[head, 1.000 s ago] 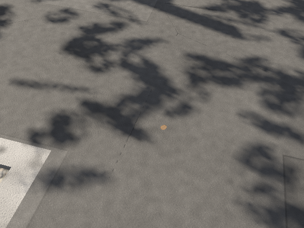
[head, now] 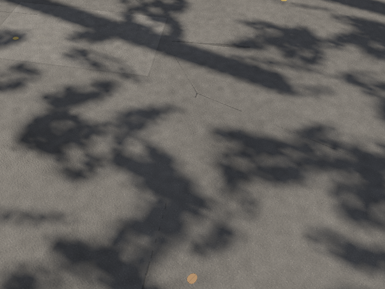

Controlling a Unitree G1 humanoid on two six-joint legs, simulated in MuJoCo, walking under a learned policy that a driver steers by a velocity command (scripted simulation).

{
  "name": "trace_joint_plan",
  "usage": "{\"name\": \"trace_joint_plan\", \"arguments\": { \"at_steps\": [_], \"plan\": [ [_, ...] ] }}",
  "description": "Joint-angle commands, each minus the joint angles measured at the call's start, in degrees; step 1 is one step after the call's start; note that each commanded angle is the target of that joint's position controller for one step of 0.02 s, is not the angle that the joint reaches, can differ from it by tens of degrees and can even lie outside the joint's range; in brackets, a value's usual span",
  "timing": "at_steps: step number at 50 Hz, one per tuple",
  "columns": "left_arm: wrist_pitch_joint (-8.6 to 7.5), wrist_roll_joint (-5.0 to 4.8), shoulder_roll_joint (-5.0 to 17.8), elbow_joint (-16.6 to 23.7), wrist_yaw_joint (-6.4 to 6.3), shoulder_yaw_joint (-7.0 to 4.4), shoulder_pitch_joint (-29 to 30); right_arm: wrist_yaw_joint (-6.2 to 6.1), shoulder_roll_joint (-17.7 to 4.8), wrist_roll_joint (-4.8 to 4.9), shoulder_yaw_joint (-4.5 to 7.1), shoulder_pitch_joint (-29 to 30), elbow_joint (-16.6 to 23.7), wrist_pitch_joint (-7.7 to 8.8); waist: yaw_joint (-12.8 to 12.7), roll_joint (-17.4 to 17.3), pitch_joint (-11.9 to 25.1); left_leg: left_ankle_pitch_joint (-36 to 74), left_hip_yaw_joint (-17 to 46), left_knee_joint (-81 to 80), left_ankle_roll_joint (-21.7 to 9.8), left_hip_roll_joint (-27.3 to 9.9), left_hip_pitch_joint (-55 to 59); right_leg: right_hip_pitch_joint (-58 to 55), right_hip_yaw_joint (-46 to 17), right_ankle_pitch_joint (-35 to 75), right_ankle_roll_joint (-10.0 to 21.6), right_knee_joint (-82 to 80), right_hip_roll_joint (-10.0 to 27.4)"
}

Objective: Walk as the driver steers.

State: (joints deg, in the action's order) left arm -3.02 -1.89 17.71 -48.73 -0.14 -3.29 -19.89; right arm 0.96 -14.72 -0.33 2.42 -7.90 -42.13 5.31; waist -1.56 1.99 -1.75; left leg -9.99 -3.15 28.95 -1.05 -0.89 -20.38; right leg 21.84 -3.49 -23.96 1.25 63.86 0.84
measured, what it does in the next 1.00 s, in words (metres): walks ahead, turning right: right foot, then left foot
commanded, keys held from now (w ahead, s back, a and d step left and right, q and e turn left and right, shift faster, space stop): w+e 0.66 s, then w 0.34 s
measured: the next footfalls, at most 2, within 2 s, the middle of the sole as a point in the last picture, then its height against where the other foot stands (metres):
right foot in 0.40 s outside the picture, level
left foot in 0.90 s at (225, 229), level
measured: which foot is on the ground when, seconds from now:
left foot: down 0.00-0.42, up 0.44-0.88, down 0.90-1.00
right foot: up 0.00-0.38, down 0.40-0.92, up 0.94-1.00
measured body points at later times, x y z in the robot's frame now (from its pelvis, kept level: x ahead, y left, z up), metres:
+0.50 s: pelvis +0.25 -0.08 -0.01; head +0.29 -0.10 +0.44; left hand +0.49 +0.14 -0.10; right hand +0.24 -0.38 -0.14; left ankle +0.15 +0.11 -0.64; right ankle +0.30 -0.16 -0.73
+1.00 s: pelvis +0.54 -0.13 -0.01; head +0.57 -0.14 +0.44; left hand +0.72 +0.09 -0.13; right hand +0.57 -0.45 -0.10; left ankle +0.66 -0.08 -0.73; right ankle +0.35 -0.17 -0.65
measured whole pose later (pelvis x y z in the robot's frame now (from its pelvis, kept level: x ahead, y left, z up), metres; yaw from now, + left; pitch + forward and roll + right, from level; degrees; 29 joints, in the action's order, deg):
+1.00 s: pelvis +0.54 -0.13 -0.01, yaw -29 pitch +2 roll +1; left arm -2.4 -1.4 16.5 -45.1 -0.7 -3.3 -20.4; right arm 2.2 -15.8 0.2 3.0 -6.9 -43.5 6.7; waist -1.6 1.4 -1.1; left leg -8.8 -1.4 30.2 -2.5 2.6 -23.1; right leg 14.6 -7.8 -26.5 2.4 61.9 -4.0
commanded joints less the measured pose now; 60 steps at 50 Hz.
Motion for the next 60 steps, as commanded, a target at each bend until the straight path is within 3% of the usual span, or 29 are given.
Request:
{"name": "trace_joint_plan", "arguments": {
  "at_steps": [1,4,8,15,18,19,20,21,22,23,24,25,26,27,31,35,40,43,44,45,46,47,48,49,50,51,53,55,60],
  "plan": [
    [0.17,0.05,4.6,5.2,-0.12,-1.78,1.6,-0.25,-5.8,-0.36,1.80,-3.6,0.4,0.67,2.3,-10.2,2.4,-2.5,16.1,-18.4,-8.0,-15.2,14.7,15.9,-2.7,6.5,-0.4,3.1,6.6],
    [1.65,0.25,2.3,6.3,-0.08,-1.63,2.9,-0.55,-6.9,-0.55,2.53,-2.9,-1.0,1.57,1.3,-7.5,0.7,6.0,8.8,-21.2,-9.2,-15.0,12.2,16.3,-2.5,11.3,-1.4,0.5,7.1],
    [1.61,0.56,1.3,8.4,0.77,-1.28,7.7,-1.28,-8.7,-0.54,3.21,-4.1,-2.7,1.20,2.3,-5.6,-0.8,11.2,0.7,-22.0,-8.9,-14.0,14.5,17.7,-1.5,21.3,-1.8,-11.6,6.8],
    [1.55,0.66,1.0,13.5,3.09,-0.68,18.8,-1.68,-12.0,1.24,4.49,-8.6,-5.5,-0.89,5.6,-4.4,-4.3,15.3,-6.2,-19.7,-7.1,-16.4,23.4,17.1,4.5,21.4,1.3,-25.9,5.2],
    [1.97,0.84,3.5,14.2,3.37,-2.02,15.5,-1.87,-14.3,2.14,5.23,-7.5,-5.4,-2.08,2.1,-6.7,-0.4,39.5,-8.9,-9.0,-5.3,-16.5,26.3,8.6,9.0,13.0,4.5,-26.9,0.6],
    [2.13,0.67,5.4,12.7,3.20,-3.25,9.0,-1.94,-14.7,2.43,5.31,-6.7,-5.2,-2.59,-1.9,-6.5,3.3,46.3,-10.3,0.4,-4.3,-15.2,25.0,0.0,10.6,12.6,6.2,-28.6,-2.2],
    [2.42,0.48,9.0,9.8,2.43,-5.32,-1.0,-2.08,-13.4,2.26,4.74,-6.6,-5.0,-2.71,-6.8,-4.8,8.5,43.1,-11.5,13.9,-2.2,-12.7,18.0,-15.3,9.9,15.6,8.4,-31.6,-4.6],
    [2.94,0.10,15.2,8.4,1.12,-7.10,-6.9,-2.04,-8.4,-0.10,3.10,-8.6,-3.1,-2.23,-6.6,6.6,12.7,11.8,-11.8,34.2,1.2,-7.8,-1.5,-32.7,-9.7,14.2,13.6,-33.6,6.7],
    [1.87,0.16,17.5,10.8,1.46,-6.62,-3.2,-1.50,-4.3,-0.37,1.37,-10.0,-0.4,-0.22,-1.8,13.7,20.5,-24.6,0.5,49.3,3.3,3.3,-19.0,-43.5,-42.1,1.9,23.6,-44.4,17.6],
    [0.81,0.45,12.0,11.3,2.13,-4.91,-3.0,-0.75,-9.6,1.89,2.48,-3.3,0.6,1.59,-5.5,5.3,18.6,-21.8,8.3,51.5,2.0,0.3,-25.2,-42.1,-40.6,0.7,20.9,-48.8,17.9],
    [-0.01,0.82,9.8,10.9,2.20,-4.19,-1.5,-0.45,-10.0,3.06,2.46,-0.6,1.6,2.59,-4.5,3.9,11.5,-16.9,7.4,48.7,0.4,-2.0,-27.0,-35.6,-32.5,4.1,18.7,-48.5,16.1],
    [-0.38,0.80,8.3,11.1,2.16,-3.70,2.3,-0.93,-9.3,1.95,2.41,-0.9,0.9,2.98,-1.6,-0.9,7.2,-12.5,7.6,43.3,0.2,-4.5,-23.9,-27.2,-26.0,10.2,16.5,-48.3,13.4],
    [-0.51,1.11,6.2,11.8,1.89,-3.04,5.6,-1.29,-10.0,0.56,2.90,-1.6,0.1,2.67,0.5,-0.4,5.5,-9.7,7.9,38.5,0.5,-6.1,-19.8,-21.0,-21.1,16.0,15.3,-48.8,11.3],
    [-0.52,1.69,5.6,12.8,1.59,-2.69,7.2,-1.14,-10.1,0.24,3.10,-2.7,-0.2,1.97,2.0,0.9,4.8,-7.7,8.1,36.6,0.9,-6.8,-16.5,-17.0,-19.2,19.3,15.1,-50.0,10.0],
    [-0.94,1.27,7.7,12.2,0.17,-3.23,5.2,-1.25,-7.6,-0.65,2.60,0.2,1.1,0.23,2.0,-0.1,2.8,-0.3,6.5,25.6,4.4,-5.1,-15.6,-11.0,-13.7,27.8,15.4,-52.0,7.6],
    [-0.50,1.01,7.5,10.7,-0.76,-3.14,2.4,-0.49,-5.2,-0.14,1.46,7.6,2.9,0.56,-1.1,2.3,1.1,14.3,5.8,8.3,5.2,-2.3,-12.0,-8.9,-9.6,22.3,11.9,-51.6,4.4],
    [-0.38,0.81,7.0,7.5,-0.74,-2.91,-2.4,1.00,-6.6,0.59,1.38,12.6,4.7,1.64,-3.6,2.7,-0.6,16.2,6.3,0.6,2.8,-1.5,-11.3,-15.2,-12.9,20.1,11.0,-48.2,8.2],
    [0.30,1.07,7.6,6.5,-0.98,-3.16,-2.6,1.26,-8.2,0.58,1.91,10.2,4.6,2.12,-1.9,4.6,-0.7,8.4,5.5,-1.1,0.0,-0.9,-9.6,-20.6,-15.4,27.6,10.0,-44.3,10.8],
    [0.52,1.03,7.6,6.6,-0.97,-3.11,-1.6,1.09,-9.0,0.46,2.42,6.5,3.6,2.31,0.3,5.0,0.8,7.1,4.0,-2.8,-1.3,0.3,-4.7,-21.0,-14.7,35.3,9.1,-40.7,9.8],
    [0.66,1.27,6.4,6.9,-0.85,-2.57,-1.0,0.81,-10.8,0.08,3.39,-0.1,1.8,2.50,3.6,3.8,5.6,8.7,3.7,-3.3,-3.3,0.2,5.3,-19.8,-12.3,42.0,7.7,-32.4,6.5],
    [0.72,2.07,4.3,8.1,-0.86,-1.54,-0.9,0.56,-13.5,-0.66,4.03,-9.6,0.6,2.55,7.4,-0.9,14.6,9.3,13.0,-1.2,-7.2,-8.2,21.2,-11.7,-9.1,33.2,5.6,-17.0,2.8],
    [-0.09,0.74,0.0,8.1,-0.70,-0.38,-9.4,0.93,-17.5,-0.60,5.35,-15.5,-1.9,1.88,4.6,-18.7,21.3,-3.5,39.0,-6.1,-16.5,-19.8,40.7,10.3,-4.0,1.5,0.7,3.3,-6.7],
    [-0.65,0.19,4.0,7.4,-0.70,-0.72,-7.8,1.36,-12.1,1.30,3.92,-15.7,-2.3,1.77,6.2,-16.0,18.8,-16.6,47.6,-12.0,-16.0,-20.9,40.8,18.8,-8.1,-8.5,0.7,9.8,-5.1],
    [-0.94,-0.28,7.2,8.6,-0.54,-1.57,-1.1,1.13,-9.2,1.43,3.04,-12.0,-1.6,1.51,6.9,-10.3,10.2,-17.7,39.6,-13.0,-13.6,-19.1,33.8,22.0,-7.5,-4.0,1.0,11.4,-2.3],
    [-1.16,0.25,6.8,9.7,-0.59,-1.36,3.2,0.92,-8.5,0.61,2.59,-8.4,-0.8,1.05,5.8,-5.5,6.1,-12.6,32.9,-13.8,-12.1,-16.7,26.6,20.8,-4.6,0.3,1.1,9.4,0.5],
    [-1.46,1.15,6.2,10.4,-0.45,-1.47,5.6,0.85,-7.5,0.13,2.19,-6.4,-0.8,0.81,4.7,-4.3,2.4,-6.5,28.6,-15.3,-12.1,-14.8,20.6,20.0,-3.5,3.4,0.9,5.6,2.3],
    [-1.28,1.35,4.5,10.0,-0.13,-1.48,4.1,0.69,-6.2,-0.38,1.56,-5.5,-1.0,1.05,2.4,-6.8,2.5,1.8,23.0,-17.3,-11.5,-11.9,15.8,15.0,-2.7,6.5,0.5,0.8,4.5],
    [-0.88,1.41,2.6,9.9,-0.08,-1.03,3.9,0.51,-7.2,0.34,1.71,-6.4,-1.8,1.27,1.9,-7.3,2.4,6.9,19.4,-19.0,-12.4,-11.5,14.1,14.7,-1.2,7.0,-0.4,-3.4,5.2],
    [-1.22,1.69,0.6,12.2,0.28,0.04,12.8,-0.34,-10.1,0.99,2.34,-8.9,-3.5,0.54,4.2,-5.8,0.4,12.6,11.5,-21.5,-11.3,-9.6,13.4,15.0,1.0,21.4,-2.1,-20.8,5.2]
  ]
}}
